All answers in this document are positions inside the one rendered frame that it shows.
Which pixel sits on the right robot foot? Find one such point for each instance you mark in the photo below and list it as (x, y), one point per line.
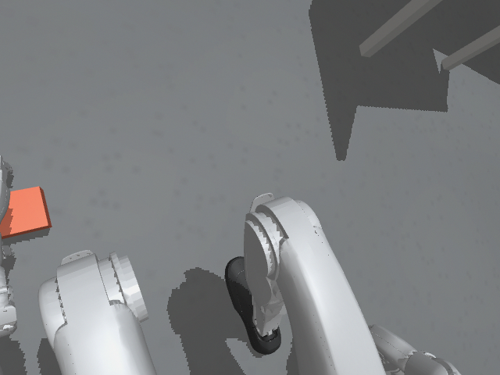
(241, 298)

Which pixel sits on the right robot hand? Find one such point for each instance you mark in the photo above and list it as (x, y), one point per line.
(394, 352)

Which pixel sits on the left robot hand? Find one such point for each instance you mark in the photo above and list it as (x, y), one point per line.
(5, 170)

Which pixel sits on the small box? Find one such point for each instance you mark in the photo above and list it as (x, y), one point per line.
(27, 212)

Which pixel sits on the right robot arm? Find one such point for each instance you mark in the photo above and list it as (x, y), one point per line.
(424, 363)

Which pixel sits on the left robot arm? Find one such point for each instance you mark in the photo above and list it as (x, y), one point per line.
(7, 307)

